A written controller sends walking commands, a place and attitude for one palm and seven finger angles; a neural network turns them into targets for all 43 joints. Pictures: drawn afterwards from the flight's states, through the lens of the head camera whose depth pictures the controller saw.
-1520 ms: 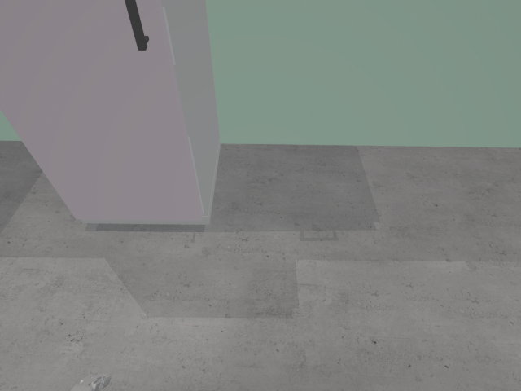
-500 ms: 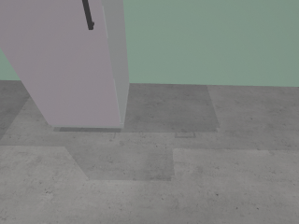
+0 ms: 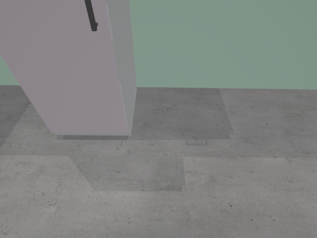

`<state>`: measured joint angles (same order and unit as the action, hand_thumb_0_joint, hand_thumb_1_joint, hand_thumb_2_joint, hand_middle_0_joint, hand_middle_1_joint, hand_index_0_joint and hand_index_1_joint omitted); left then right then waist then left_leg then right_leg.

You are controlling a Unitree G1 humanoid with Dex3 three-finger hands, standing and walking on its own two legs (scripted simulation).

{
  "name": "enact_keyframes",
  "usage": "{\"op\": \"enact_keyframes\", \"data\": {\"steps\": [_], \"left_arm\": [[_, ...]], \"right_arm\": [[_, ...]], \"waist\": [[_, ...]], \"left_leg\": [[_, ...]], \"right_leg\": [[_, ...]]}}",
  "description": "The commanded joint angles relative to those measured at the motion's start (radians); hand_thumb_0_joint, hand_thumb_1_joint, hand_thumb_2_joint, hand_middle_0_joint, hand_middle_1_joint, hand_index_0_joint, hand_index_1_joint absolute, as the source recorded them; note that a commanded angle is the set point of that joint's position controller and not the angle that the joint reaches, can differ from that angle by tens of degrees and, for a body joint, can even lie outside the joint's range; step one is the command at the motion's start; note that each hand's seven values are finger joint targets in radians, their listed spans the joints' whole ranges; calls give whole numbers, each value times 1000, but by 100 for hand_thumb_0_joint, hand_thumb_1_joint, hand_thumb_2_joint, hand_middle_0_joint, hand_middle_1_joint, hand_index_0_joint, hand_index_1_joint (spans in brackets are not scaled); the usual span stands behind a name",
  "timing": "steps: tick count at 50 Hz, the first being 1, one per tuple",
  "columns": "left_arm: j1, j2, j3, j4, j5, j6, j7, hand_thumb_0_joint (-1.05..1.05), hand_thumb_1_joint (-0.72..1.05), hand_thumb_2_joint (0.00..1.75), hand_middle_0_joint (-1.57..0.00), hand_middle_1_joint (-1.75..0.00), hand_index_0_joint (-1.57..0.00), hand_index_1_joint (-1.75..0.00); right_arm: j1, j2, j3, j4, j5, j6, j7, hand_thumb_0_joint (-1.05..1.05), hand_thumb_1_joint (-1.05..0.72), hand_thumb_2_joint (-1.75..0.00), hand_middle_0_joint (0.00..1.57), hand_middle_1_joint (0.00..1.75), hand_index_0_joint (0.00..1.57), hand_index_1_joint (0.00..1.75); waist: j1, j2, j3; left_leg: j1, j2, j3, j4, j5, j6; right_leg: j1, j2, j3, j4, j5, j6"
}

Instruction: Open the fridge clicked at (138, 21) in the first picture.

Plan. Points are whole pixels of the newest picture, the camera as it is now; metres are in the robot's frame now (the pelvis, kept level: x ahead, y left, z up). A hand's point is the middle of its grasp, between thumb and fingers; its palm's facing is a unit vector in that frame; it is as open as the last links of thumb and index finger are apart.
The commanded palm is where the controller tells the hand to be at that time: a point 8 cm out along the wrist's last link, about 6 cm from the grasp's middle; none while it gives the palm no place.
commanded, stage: walk to a spot facing it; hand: right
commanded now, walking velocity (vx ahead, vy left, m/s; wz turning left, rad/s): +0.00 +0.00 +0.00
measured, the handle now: out of the picture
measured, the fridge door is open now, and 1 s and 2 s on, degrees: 0 0 0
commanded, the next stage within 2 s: none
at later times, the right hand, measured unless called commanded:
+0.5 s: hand out of the picture +0.05 -0.17 -0.18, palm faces -0.14 +0.96 -0.26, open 7.4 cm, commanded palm none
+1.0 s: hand out of the picture +0.14 -0.21 -0.18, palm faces -0.39 +0.89 -0.23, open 7.4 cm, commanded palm none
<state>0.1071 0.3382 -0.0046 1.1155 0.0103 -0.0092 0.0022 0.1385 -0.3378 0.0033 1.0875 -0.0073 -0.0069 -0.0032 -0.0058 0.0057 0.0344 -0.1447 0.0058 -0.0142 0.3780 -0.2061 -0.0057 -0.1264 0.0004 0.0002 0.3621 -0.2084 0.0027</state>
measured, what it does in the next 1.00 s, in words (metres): steps on the spot, turning left: right foot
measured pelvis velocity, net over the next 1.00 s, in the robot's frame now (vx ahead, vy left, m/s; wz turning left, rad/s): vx -0.03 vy -0.05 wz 0.50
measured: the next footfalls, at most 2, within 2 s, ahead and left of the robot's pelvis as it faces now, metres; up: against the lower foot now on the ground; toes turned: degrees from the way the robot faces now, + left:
right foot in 0.86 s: +0.04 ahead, -0.13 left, +0.00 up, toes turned +23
left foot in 1.30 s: -0.10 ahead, +0.08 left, +0.00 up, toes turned +47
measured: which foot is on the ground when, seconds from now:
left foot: down 0.00-0.86, up 0.88-1.00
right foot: down 0.00-0.42, up 0.44-0.84, down 0.86-1.00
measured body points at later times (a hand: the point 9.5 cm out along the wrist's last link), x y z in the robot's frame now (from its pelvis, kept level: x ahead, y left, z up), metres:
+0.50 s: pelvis -0.02 +0.02 -0.03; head +0.01 +0.05 +0.42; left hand +0.01 +0.28 -0.18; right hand +0.06 -0.22 -0.16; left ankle -0.02 +0.11 -0.75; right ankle -0.02 -0.12 -0.70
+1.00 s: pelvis -0.03 -0.05 -0.01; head +0.00 -0.07 +0.44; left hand -0.06 +0.22 -0.12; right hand +0.16 -0.26 -0.16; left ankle -0.09 +0.08 -0.66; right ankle +0.00 -0.14 -0.75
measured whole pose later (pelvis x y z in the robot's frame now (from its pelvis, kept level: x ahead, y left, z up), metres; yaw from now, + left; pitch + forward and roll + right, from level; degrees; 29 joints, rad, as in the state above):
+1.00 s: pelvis -0.03 -0.05 -0.01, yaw +29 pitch +0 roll +2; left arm 0.19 0.19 0.02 0.90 0.02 0.01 0.04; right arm 0.20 -0.30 -0.11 0.90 -0.03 0.07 0.02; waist -0.03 0.06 0.04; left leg -0.55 -0.06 -0.06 1.14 -0.37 -0.07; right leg -0.20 -0.04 -0.09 0.49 -0.29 -0.03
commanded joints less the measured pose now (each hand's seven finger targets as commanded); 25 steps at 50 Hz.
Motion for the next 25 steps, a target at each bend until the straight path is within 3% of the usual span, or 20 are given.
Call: {"op": "enact_keyframes", "data": {"steps": [1,3,6,9,12,14,15,16,17,18,19,20,21,22,23,25], "left_arm": [[-46,205,41,-63,-3,-25,11,0,90,90,-20,-30,-20,-30],[-37,196,44,-66,-1,-23,14,0,90,90,-20,-30,-20,-30],[29,85,32,-76,0,1,21,0,90,90,-20,-30,-20,-30],[48,100,53,-120,1,15,27,0,90,90,-20,-30,-20,-30],[42,108,72,-163,3,18,31,0,90,90,-20,-30,-20,-30],[27,123,85,-185,4,18,31,0,90,90,-20,-30,-20,-30],[12,122,91,-196,4,14,29,0,90,90,-20,-30,-20,-30],[-3,118,92,-211,6,12,28,0,90,90,-20,-30,-20,-30],[-26,112,94,-226,9,11,29,0,90,90,-20,-30,-20,-30],[-52,112,96,-235,13,13,28,0,90,90,-20,-30,-20,-30],[-61,106,98,-243,10,18,26,0,90,90,-20,-30,-20,-30],[-23,33,90,-260,2,29,21,0,90,90,-20,-30,-20,-30],[-40,0,80,-294,-1,31,19,0,90,90,-20,-30,-20,-30],[-40,11,82,-284,-1,36,23,0,90,90,-20,-30,-20,-30],[-41,14,85,-276,-1,32,21,0,90,90,-20,-30,-20,-30],[-7,8,86,-248,6,29,18,0,90,90,-20,-30,-20,-30]], "right_arm": [[-39,-207,-39,-64,-3,-24,-10,0,-90,-90,20,30,20,30],[-40,-198,-41,-72,-4,-16,-8,0,-90,-90,20,30,20,30],[21,-99,-30,-81,-4,19,-13,0,-90,-90,20,30,20,30],[41,-104,-46,-126,-10,36,-9,0,-90,-90,20,30,20,30],[46,-88,-57,-171,-12,45,-2,0,-90,-90,20,30,20,30],[62,-61,-62,-190,-12,50,5,0,-90,-90,20,30,20,30],[75,-45,-66,-199,-12,55,7,0,-90,-90,20,30,20,30],[85,-35,-72,-211,-12,58,10,0,-90,-90,20,30,20,30],[105,-28,-79,-215,-12,57,12,0,-90,-90,20,30,20,30],[158,-18,-84,-209,-13,52,16,0,-90,-90,20,30,20,30],[222,-30,-89,-194,-17,44,16,0,-90,-90,20,30,20,30],[248,-115,-107,-196,-31,24,6,0,-90,-90,20,30,20,30],[250,-163,-107,-209,-19,21,-6,0,-90,-90,20,30,20,30],[224,-145,-111,-223,-16,24,-15,0,-90,-90,20,30,20,30],[161,-127,-110,-234,-16,23,-16,0,-90,-90,20,30,20,30],[110,-77,-100,-248,-12,18,-15,0,-90,-90,20,30,20,30]], "waist": [[4,-2,-75],[7,-6,-64],[10,3,-56],[14,3,-54],[15,-54,-51],[6,-135,-40],[-5,-196,-35],[-10,-209,-29],[-29,-186,-20],[-59,-152,-29],[-89,-58,-44],[-83,257,-37],[-74,324,-21],[-63,216,-45],[-39,175,-25],[-12,104,-48]], "left_leg": [[19,117,-93,-51,182,36],[-9,109,-105,-38,206,38],[-57,102,-126,27,263,27],[-118,81,-143,94,267,33],[-196,38,-127,196,215,26],[-232,-7,-70,349,59,9],[-244,-18,-22,461,-154,-4],[-230,1,-3,532,-267,-10],[-183,32,-16,505,-287,-5],[-128,34,4,412,-227,-3],[-38,33,1,246,-74,1],[5,208,-309,-4,141,51],[-62,361,-565,-102,315,167],[-73,338,-549,-122,164,201],[-81,294,-516,-101,114,204],[-76,225,-395,-62,180,180]], "right_leg": [[23,-119,93,-50,176,-27],[35,-126,71,-32,175,-24],[19,-132,21,31,173,-5],[1,-153,6,76,134,-13],[-10,-199,32,68,94,-39],[-48,-282,78,26,93,-88],[-72,-340,101,-2,141,-130],[-111,-378,101,-7,186,-163],[-153,-383,76,32,225,-161],[-169,-351,15,113,223,-125],[-227,-290,-47,270,152,-69],[-372,-118,-156,575,-152,30],[-462,-32,-63,739,-386,52],[-450,-54,41,795,-336,41],[-466,-67,50,816,-274,42],[-426,-81,37,792,-172,55]]}}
